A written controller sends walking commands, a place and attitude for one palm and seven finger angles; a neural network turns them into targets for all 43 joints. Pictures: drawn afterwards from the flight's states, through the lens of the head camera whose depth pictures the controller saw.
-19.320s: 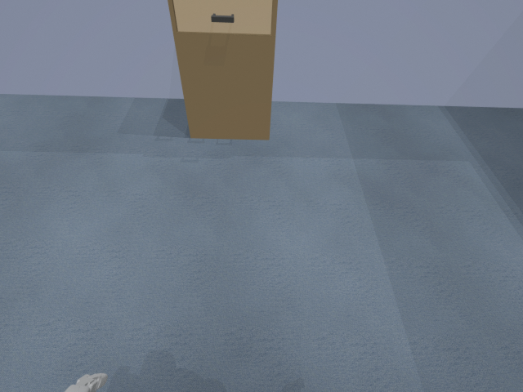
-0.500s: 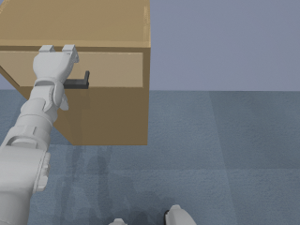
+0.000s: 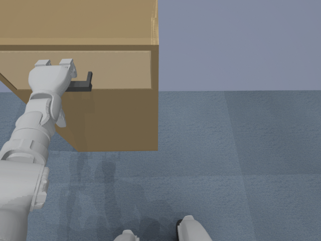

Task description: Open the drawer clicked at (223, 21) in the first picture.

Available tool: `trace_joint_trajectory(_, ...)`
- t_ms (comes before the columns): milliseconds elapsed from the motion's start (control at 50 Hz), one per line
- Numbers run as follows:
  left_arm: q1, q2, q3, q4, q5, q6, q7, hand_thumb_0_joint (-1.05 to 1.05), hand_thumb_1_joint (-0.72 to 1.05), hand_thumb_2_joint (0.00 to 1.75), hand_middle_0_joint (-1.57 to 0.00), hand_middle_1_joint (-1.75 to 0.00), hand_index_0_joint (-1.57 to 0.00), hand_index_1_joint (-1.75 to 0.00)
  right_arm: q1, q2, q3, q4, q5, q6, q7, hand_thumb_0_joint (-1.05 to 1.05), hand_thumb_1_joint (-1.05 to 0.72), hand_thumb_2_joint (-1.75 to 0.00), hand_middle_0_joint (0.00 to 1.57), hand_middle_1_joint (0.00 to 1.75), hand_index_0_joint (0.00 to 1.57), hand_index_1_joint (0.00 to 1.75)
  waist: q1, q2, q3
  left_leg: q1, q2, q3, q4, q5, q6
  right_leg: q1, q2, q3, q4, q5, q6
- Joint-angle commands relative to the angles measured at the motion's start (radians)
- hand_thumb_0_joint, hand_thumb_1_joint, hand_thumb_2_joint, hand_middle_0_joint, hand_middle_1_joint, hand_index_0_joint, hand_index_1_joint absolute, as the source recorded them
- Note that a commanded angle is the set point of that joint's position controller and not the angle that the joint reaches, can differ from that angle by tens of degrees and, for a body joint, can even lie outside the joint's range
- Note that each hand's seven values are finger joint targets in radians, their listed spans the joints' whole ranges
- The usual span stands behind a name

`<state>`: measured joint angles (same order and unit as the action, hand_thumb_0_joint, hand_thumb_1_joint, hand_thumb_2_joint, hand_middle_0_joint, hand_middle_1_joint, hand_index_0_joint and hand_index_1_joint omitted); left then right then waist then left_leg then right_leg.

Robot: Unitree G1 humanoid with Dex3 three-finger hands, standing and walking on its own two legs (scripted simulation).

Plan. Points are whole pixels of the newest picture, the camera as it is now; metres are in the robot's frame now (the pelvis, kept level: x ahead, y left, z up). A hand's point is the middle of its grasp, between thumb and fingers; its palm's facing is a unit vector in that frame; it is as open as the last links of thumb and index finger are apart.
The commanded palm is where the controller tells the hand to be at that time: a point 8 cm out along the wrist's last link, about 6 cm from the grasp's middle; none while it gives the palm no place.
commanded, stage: lower the fingers behind the handle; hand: left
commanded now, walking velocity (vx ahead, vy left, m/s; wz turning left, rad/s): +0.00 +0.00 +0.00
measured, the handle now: (74, 80) +0.56 +0.23 -0.01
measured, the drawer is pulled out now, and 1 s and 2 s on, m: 0.00 0.00 0.00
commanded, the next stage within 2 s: lift the fingers back up to retry in 1.34 s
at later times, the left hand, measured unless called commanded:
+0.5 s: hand (68, 94) +0.50 +0.23 +0.01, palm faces -0.10 +0.00 -0.99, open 13.8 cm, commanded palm +0.49 +0.22 +0.05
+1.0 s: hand (72, 93) +0.51 +0.22 +0.00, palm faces -0.08 +0.06 -1.00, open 13.8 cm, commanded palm +0.49 +0.23 +0.02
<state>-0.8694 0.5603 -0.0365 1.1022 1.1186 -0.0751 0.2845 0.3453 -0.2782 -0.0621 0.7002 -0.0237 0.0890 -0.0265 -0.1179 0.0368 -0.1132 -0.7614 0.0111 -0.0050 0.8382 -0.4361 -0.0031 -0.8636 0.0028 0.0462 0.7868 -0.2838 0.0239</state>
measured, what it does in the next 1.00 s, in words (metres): stands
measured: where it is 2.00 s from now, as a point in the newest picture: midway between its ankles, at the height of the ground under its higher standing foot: outside the picture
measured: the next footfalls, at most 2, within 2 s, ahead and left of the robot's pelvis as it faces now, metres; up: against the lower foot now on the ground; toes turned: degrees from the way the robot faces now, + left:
none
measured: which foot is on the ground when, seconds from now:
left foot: down 0.00-1.00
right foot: down 0.00-1.00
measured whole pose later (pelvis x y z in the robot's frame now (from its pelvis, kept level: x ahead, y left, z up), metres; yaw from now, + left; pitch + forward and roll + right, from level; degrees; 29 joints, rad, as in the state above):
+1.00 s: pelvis -0.02 +0.00 -0.03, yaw +1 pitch +25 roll +0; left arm -1.02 0.58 -0.06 1.18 1.13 -0.01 0.28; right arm 0.31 -0.27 -0.01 0.69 -0.03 0.08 -0.04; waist -0.18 0.03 -0.14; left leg -0.99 0.00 -0.02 1.05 -0.49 0.00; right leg -1.09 0.00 0.04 0.98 -0.33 0.03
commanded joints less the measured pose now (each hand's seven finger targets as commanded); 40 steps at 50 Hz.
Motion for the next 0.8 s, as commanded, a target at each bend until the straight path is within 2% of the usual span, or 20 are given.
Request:
trace_joint_trajectory(0, -0.503, 0.22, 0.061, -0.307, -0.026, -0.084, 0.002, 0.0, -0.5, 0.3, -0.3, -1.2, -0.3, -1.2, 0.154, -0.155, -0.069, -0.043, -0.006, -0.025, -0.031, 0.0, -0.9, -0.9, 0.2, 0.3, 0.2, 0.3, -0.036, 0.022, -0.571, 0.252, -0.034, 0.022, -0.051, 0.426, 0.038, 0.351, 0.035, -0.049, -0.045, 0.31, -0.046)
trace_joint_trajectory(40, -0.521, 0.21, 0.057, -0.297, -0.024, -0.116, 0.008, 0.0, -0.5, 0.3, -0.3, -1.2, -0.3, -1.2, 0.146, -0.147, -0.065, -0.031, -0.009, -0.033, -0.036, 0.0, -0.9, -0.9, 0.2, 0.3, 0.2, 0.3, -0.046, 0.045, -0.509, 0.219, -0.035, 0.018, -0.041, 0.384, 0.037, 0.295, 0.033, -0.053, -0.037, 0.263, -0.048)
trace_joint_trajectory(60, -0.532, 0.236, 0.076, -0.293, -0.019, -0.13, 0.022, 0.0, -0.5, 0.3, -0.3, -1.2, -0.3, -1.2, 0.145, -0.15, -0.061, -0.021, -0.012, -0.033, -0.036, 0.0, -0.9, -0.9, 0.2, 0.3, 0.2, 0.3, -0.046, 0.059, -0.476, 0.202, -0.034, 0.013, -0.036, 0.382, 0.034, 0.267, 0.031, -0.056, -0.03, 0.247, -0.052)
trace_joint_trajectory(100, -0.474, 0.272, 0.118, -0.236, 0.002, -0.128, 0.063, 0.0, -0.5, 0.3, -0.3, -1.2, -0.3, -1.2, 0.13, -0.153, -0.049, -0.012, -0.017, -0.031, -0.028, 0.0, -0.9, -0.9, 0.2, 0.3, 0.2, 0.3, -0.018, 0.083, -0.427, 0.151, -0.035, 0.008, -0.025, 0.367, 0.029, 0.219, 0.032, -0.064, -0.004, 0.209, -0.059)
trace_joint_trajectory(120, -0.484, 0.27, 0.119, -0.235, 0.016, -0.123, 0.087, 0.0, -0.5, 0.3, -0.3, -1.2, -0.3, -1.2, 0.126, -0.15, -0.048, -0.013, -0.021, -0.032, -0.024, 0.0, -0.9, -0.9, 0.2, 0.3, 0.2, 0.3, -0.021, 0.088, -0.438, 0.141, -0.035, 0.006, -0.012, 0.384, 0.028, 0.202, 0.032, -0.069, 0.012, 0.21, -0.06)
trace_joint_trajectory(160, -0.449, 0.283, 0.14, -0.184, 0.02, -0.085, 0.123, 0.0, -0.5, 0.3, -0.3, -1.2, -0.3, -1.2, 0.119, -0.155, -0.043, -0.014, -0.027, -0.026, -0.007, 0.0, -0.9, -0.9, 0.2, 0.3, 0.2, 0.3, -0.004, 0.112, -0.444, 0.118, -0.037, 0.011, -0.003, 0.406, 0.021, 0.2, 0.032, -0.075, 0.029, 0.22, -0.064)
trace_joint_trajectory(240, -0.385, 0.252, 0.109, -0.119, 0.033, 0.026, 0.143, 0.0, -0.5, 0.3, -0.3, -1.2, -0.3, -1.2, 0.129, -0.163, -0.042, -0.032, -0.024, -0.006, 0.012, 0.0, -0.9, -0.9, 0.2, 0.3, 0.2, 0.3, 0.003, 0.079, -0.503, 0.117, -0.034, 0.027, 0.006, 0.465, 0.017, 0.25, 0.038, -0.079, 0.043, 0.29, -0.057)
trace_joint_trajectory(300, -0.424, 0.162, 0.031, -0.151, 0.023, 0.061, 0.097, 0.0, -0.5, 0.3, -0.3, -1.2, -0.3, -1.2, 0.146, -0.161, -0.055, -0.04, -0.013, 0.002, 0.012, 0.0, -0.9, -0.9, 0.2, 0.3, 0.2, 0.3, -0.029, 0.059, -0.55, 0.188, -0.022, 0.02, 0.005, 0.509, 0.018, 0.26, 0.042, -0.079, 0.023, 0.317, -0.051)
trace_joint_trajectory(340, -0.468, 0.156, 0.02, -0.196, 0.007, 0.043, 0.06, 0.0, -0.5, 0.3, -0.3, -1.2, -0.3, -1.2, 0.154, -0.16, -0.06, -0.04, -0.013, 0.0, 0.0, 0.0, -0.9, -0.9, 0.2, 0.3, 0.2, 0.3, -0.047, 0.03, -0.573, 0.211, -0.02, 0.013, 0.003, 0.478, 0.024, 0.274, 0.041, -0.075, 0.01, 0.304, -0.047)
trace_joint_trajectory(360, -0.519, 0.139, 0.004, -0.239, -0.007, 0.017, 0.042, 0.0, -0.5, 0.3, -0.3, -1.2, -0.3, -1.2, 0.158, -0.156, -0.062, -0.037, -0.015, -0.004, -0.009, 0.0, -0.9, -0.9, 0.2, 0.3, 0.2, 0.3, -0.066, 0.023, -0.579, 0.23, -0.014, 0.002, 0.004, 0.488, 0.026, 0.263, 0.04, -0.075, 0.012, 0.305, -0.047)
trace_joint_trajectory(380, -0.517, 0.124, -0.002, -0.263, -0.017, -0.011, 0.028, 0.0, -0.5, 0.3, -0.3, -1.2, -0.3, -1.2, 0.159, -0.151, -0.064, -0.034, -0.017, -0.011, -0.017, 0.0, -0.9, -0.9, 0.2, 0.3, 0.2, 0.3, -0.064, 0.026, -0.578, 0.239, -0.015, -0.001, 0.008, 0.48, 0.029, 0.251, 0.039, -0.073, 0.01, 0.291, -0.045)
trace_joint_trajectory(420, -0.464, 0.15, 0.024, -0.22, -0.025, -0.039, 0.011, 0.0, -0.5, 0.3, -0.3, -1.2, -0.3, -1.2, 0.157, -0.152, -0.06, -0.016, -0.02, -0.016, -0.026, 0.0, -0.9, -0.9, 0.2, 0.3, 0.2, 0.3, -0.057, 0.013, -0.528, 0.202, -0.018, 0.002, 0.01, 0.444, 0.032, 0.242, 0.035, -0.071, 0.015, 0.273, -0.046)
trace_joint_trajectory(480, -0.378, 0.127, 0.018, -0.139, -0.015, -0.068, 0.004, 0.0, -0.5, 0.3, -0.3, -1.2, -0.3, -1.2, 0.153, -0.145, -0.05, -0.002, -0.018, -0.017, -0.026, 0.0, -0.9, -0.9, 0.2, 0.3, 0.2, 0.3, -0.049, 0.008, -0.409, 0.119, -0.019, 0.006, 0.019, 0.402, 0.03, 0.176, 0.033, -0.075, 0.025, 0.236, -0.053)
trace_joint_trajectory(520, -0.357, 0.179, 0.058, -0.111, 0.004, -0.078, 0.025, 0.0, -0.5, 0.3, -0.3, -1.2, -0.3, -1.2, 0.137, -0.151, -0.039, -0.007, -0.018, -0.012, -0.021, 0.0, -0.9, -0.9, 0.2, 0.3, 0.2, 0.3, -0.027, 0.011, -0.351, 0.041, -0.025, 0.005, 0.021, 0.338, 0.03, 0.147, 0.033, -0.074, 0.045, 0.19, -0.061)
trace_joint_trajectory(600, -0.373, 0.193, 0.069, -0.11, 0.037, -0.066, 0.093, 0.0, -0.5, 0.3, -0.3, -1.2, -0.3, -1.2, 0.134, -0.15, -0.039, -0.022, -0.025, -0.018, -0.008, 0.0, -0.9, -0.9, 0.2, 0.3, 0.2, 0.3, -0.021, 0.058, -0.405, 0.015, -0.031, 0.012, 0.053, 0.334, 0.027, 0.124, 0.033, -0.072, 0.08, 0.183, -0.065)
trace_joint_trajectory(620, -0.383, 0.168, 0.048, -0.1, 0.045, -0.053, 0.105, 0.0, -0.5, 0.3, -0.3, -1.2, -0.3, -1.2, 0.138, -0.148, -0.042, -0.022, -0.024, -0.019, -0.005, 0.0, -0.9, -0.9, 0.2, 0.3, 0.2, 0.3, -0.036, 0.045, -0.413, 0.014, -0.029, 0.012, 0.063, 0.339, 0.027, 0.111, 0.034, -0.075, 0.084, 0.185, -0.064)
trace_joint_trajectory(680, -0.435, 0.184, 0.044, -0.071, 0.057, -0.004, 0.127, 0.0, -0.5, 0.3, -0.3, -1.2, -0.3, -1.2, 0.151, -0.158, -0.045, -0.015, -0.023, -0.016, -0.001, 0.0, -0.9, -0.9, 0.2, 0.3, 0.2, 0.3, -0.054, 0.034, -0.46, 0.008, -0.028, 0.008, 0.079, 0.342, 0.026, 0.105, 0.032, -0.075, 0.099, 0.189, -0.059)
trace_joint_trajectory(700, -0.433, 0.192, 0.049, -0.061, 0.052, 0.017, 0.129, 0.0, -0.5, 0.3, -0.3, -1.2, -0.3, -1.2, 0.154, -0.162, -0.044, -0.015, -0.022, -0.014, 0.0, 0.0, -0.9, -0.9, 0.2, 0.3, 0.2, 0.3, -0.052, 0.033, -0.48, 0.007, -0.029, 0.011, 0.08, 0.342, 0.027, 0.116, 0.032, -0.075, 0.099, 0.195, -0.057)
trace_joint_trajectory(760, -0.51, 0.162, 0.009, -0.067, 0.036, 0.054, 0.106, 0.0, -0.5, 0.3, -0.3, -1.2, -0.3, -1.2, 0.16, -0.162, -0.045, -0.015, -0.018, -0.014, -0.003, 0.0, -0.9, -0.9, 0.2, 0.3, 0.2, 0.3, -0.083, 0.035, -0.498, 0.012, -0.03, 0.012, 0.08, 0.306, 0.031, 0.122, 0.029, -0.074, 0.09, 0.182, -0.053)
trace_joint_trajectory(780, -0.497, 0.213, 0.041, -0.045, 0.032, 0.066, 0.097, 0.0, -0.5, 0.3, -0.3, -1.2, -0.3, -1.2, 0.162, -0.171, -0.039, -0.01, -0.017, -0.01, -0.006, 0.0, -0.9, -0.9, 0.2, 0.3, 0.2, 0.3, -0.074, 0.024, -0.506, 0.003, -0.03, 0.009, 0.08, 0.299, 0.033, 0.134, 0.028, -0.073, 0.096, 0.181, -0.051)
